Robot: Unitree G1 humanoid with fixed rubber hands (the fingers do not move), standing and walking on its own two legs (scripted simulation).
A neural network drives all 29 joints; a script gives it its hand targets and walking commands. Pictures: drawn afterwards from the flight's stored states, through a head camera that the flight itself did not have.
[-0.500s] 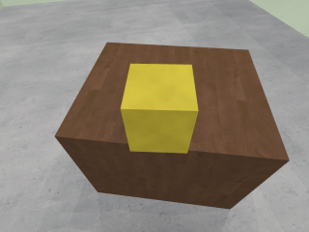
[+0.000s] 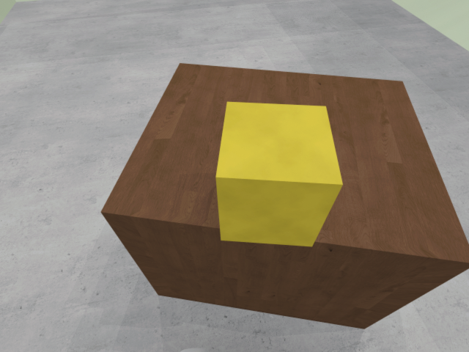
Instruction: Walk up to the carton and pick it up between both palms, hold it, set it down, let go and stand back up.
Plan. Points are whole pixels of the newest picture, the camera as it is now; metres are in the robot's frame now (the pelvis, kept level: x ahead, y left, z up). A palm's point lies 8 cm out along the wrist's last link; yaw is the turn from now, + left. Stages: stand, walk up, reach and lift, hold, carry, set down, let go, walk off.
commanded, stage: walk up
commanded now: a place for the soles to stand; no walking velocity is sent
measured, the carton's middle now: (270, 176) +0.44 -0.04 +0.00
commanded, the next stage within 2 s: none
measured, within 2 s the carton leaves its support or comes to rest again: neither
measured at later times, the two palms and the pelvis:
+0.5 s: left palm (126, 345) +0.14 +0.23 -0.15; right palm out of the picture +0.02 -0.23 -0.14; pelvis +0.07 +0.00 -0.01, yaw -5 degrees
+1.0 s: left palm out of the picture +0.05 +0.22 -0.13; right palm out of the picture +0.00 -0.27 -0.14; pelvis +0.04 -0.03 +0.00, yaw -4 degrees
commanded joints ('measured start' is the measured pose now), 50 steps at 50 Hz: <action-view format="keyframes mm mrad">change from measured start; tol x8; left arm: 1 -31 13 -41 -79 -5 4 -7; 9 14 41 -50 -39 -8 15 3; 16 -193 61 -55 -85 -22 28 10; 26 -227 138 -50 -72 -50 23 -4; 50 -162 176 -51 -61 -55 22 -14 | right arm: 1 278 -117 -21 3 16 -9 -38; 5 94 -82 8 -47 38 9 -38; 23 177 -2 73 -50 37 14 -32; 50 97 -83 84 12 39 11 -20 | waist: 1 -105 213 17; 5 -49 95 204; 11 -23 134 15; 16 -59 156 16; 22 -37 -27 -110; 28 -48 -31 38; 50 -47 -17 46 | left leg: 1 334 301 -414 -382 115 1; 3 81 371 -468 -447 -190 95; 4 33 339 -417 -462 -154 100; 9 161 219 -91 -234 847 36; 12 196 201 -36 -183 975 43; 18 179 204 -34 -138 816 64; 23 89 86 16 -83 163 21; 30 113 118 -8 -203 241 49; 38 114 82 4 -206 53 50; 50 65 80 -10 -234 -1 54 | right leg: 1 -427 64 -23 395 -334 15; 9 -237 -2 -32 397 -91 0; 17 -161 23 -113 138 77 -12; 19 -29 -1 -101 -19 290 -34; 21 155 -124 29 46 634 -100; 22 163 -156 58 53 654 -138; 27 -56 -101 26 -23 385 -106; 32 -29 -98 39 -54 367 -91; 41 -97 -106 107 -224 -59 -65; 50 -91 -85 66 -210 -129 -53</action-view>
